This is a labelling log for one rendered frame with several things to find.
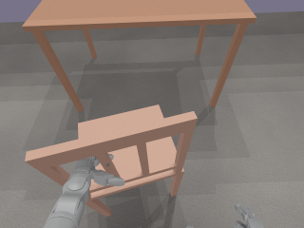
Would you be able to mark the table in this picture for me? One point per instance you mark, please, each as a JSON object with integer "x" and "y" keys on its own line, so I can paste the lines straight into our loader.
{"x": 53, "y": 15}

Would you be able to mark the chair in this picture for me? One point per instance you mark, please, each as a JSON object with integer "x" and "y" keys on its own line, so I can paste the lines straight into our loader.
{"x": 140, "y": 142}

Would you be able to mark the robot right hand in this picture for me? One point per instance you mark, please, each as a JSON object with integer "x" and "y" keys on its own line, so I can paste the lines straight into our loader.
{"x": 249, "y": 217}

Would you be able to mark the robot left hand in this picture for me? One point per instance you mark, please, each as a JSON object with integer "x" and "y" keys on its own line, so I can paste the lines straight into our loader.
{"x": 99, "y": 176}

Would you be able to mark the robot left forearm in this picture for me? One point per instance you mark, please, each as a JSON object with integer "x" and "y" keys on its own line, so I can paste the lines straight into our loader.
{"x": 68, "y": 209}

